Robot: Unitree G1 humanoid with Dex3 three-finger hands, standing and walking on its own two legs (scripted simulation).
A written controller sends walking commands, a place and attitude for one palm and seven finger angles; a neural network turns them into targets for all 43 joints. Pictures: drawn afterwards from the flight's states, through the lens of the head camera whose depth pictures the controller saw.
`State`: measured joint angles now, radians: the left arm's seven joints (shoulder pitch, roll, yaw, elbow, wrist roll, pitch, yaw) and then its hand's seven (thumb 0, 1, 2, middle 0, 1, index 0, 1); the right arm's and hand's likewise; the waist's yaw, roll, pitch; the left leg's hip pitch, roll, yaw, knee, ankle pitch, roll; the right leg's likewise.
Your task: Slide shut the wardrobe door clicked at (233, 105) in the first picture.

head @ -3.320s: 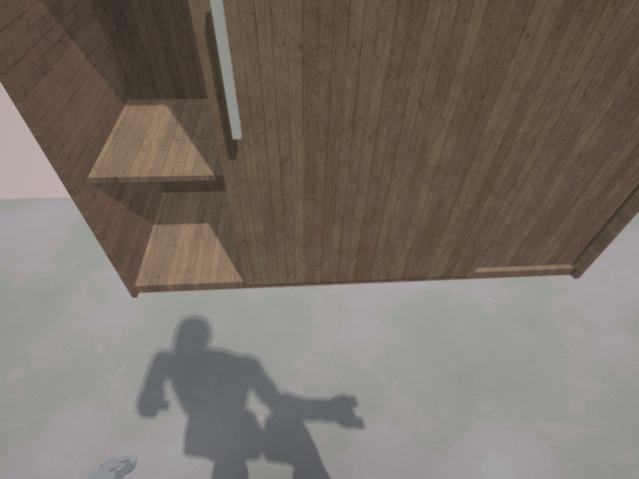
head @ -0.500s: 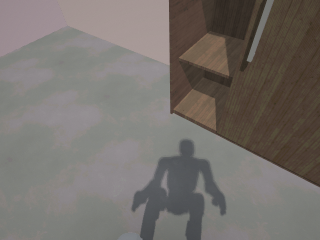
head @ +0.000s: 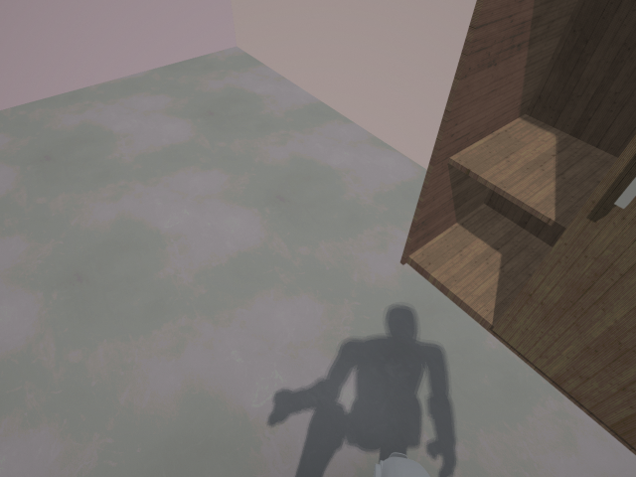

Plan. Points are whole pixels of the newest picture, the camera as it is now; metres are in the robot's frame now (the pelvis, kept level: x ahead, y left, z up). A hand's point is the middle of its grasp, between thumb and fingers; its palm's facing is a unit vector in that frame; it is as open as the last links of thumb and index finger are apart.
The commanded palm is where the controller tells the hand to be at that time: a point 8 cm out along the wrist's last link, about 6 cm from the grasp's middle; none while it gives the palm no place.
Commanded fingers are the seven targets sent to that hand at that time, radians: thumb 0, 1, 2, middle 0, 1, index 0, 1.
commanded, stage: walk to a spot facing it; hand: right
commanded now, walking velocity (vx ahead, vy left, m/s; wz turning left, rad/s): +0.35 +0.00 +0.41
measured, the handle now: out of the picture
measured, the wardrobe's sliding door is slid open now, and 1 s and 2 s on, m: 0.41 0.41 0.41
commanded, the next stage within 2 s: turn to face it in 0.82 s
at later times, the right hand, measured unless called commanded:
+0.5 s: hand (477, 383) +0.32 -0.26 -0.17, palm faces -0.20 +0.96 -0.18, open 7.4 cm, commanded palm none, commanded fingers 0.00 -0.90 -0.90 0.20 0.30 0.20 0.30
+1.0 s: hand (406, 303) +0.47 -0.15 -0.17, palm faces -0.50 +0.84 -0.22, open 7.4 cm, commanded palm none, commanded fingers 0.00 -0.90 -0.90 0.20 0.30 0.20 0.30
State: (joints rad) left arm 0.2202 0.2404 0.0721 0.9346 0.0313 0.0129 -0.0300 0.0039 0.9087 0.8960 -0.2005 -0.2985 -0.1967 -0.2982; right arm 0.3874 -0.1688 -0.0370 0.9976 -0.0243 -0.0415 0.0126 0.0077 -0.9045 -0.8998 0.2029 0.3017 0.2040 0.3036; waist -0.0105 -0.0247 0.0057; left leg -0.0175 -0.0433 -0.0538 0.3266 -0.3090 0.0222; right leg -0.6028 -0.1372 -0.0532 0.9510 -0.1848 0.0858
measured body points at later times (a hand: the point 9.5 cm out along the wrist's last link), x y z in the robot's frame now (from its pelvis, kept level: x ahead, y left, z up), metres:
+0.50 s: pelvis +0.19 -0.08 +0.00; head +0.21 -0.10 +0.45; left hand +0.13 +0.15 -0.14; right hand +0.33 -0.31 -0.15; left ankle +0.21 +0.08 -0.64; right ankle +0.17 -0.14 -0.74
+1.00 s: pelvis +0.30 -0.04 -0.01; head +0.33 -0.01 +0.44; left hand +0.26 +0.23 -0.14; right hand +0.50 -0.20 -0.15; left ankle +0.29 +0.07 -0.74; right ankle +0.39 -0.17 -0.68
